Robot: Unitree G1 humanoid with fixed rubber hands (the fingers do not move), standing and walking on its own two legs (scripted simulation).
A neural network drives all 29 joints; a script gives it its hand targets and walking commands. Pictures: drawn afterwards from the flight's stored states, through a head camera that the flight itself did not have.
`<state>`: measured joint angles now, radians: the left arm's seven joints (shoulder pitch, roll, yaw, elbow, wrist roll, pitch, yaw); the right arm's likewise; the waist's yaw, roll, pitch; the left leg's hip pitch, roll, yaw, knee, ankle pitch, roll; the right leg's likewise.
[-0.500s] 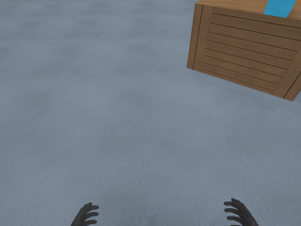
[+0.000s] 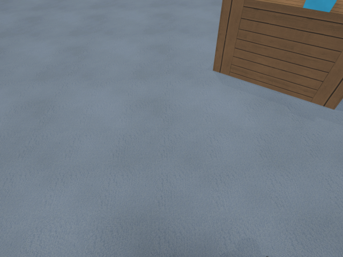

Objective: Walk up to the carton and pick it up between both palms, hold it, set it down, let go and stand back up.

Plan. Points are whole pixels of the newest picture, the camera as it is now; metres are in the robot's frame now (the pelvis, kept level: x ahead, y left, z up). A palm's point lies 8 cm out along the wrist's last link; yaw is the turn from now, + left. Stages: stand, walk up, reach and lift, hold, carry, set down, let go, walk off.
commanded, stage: stand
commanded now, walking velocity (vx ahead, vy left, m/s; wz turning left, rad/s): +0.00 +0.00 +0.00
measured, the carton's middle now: out of the picture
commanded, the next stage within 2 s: none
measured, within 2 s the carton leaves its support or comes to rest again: neither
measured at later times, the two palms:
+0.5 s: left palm out of the picture +0.06 +0.23 -0.13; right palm out of the picture +0.06 -0.22 -0.12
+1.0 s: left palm out of the picture +0.01 +0.21 -0.13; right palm out of the picture +0.01 -0.20 -0.13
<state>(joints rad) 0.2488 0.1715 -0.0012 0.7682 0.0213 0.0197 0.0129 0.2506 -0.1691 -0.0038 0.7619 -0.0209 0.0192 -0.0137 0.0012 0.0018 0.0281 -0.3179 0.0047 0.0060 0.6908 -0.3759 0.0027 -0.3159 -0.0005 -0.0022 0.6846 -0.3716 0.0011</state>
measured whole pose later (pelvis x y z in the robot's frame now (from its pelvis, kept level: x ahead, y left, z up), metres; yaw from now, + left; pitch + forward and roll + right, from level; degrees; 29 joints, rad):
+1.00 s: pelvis +0.02 +0.01 +0.02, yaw +0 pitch -3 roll +0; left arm 0.26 0.11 0.02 1.14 0.01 0.00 0.05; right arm 0.28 -0.10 -0.02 1.13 -0.01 0.00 -0.04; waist 0.00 0.00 0.06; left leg -0.14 0.00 0.01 0.48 -0.30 0.01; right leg -0.14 -0.01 0.01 0.48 -0.30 0.01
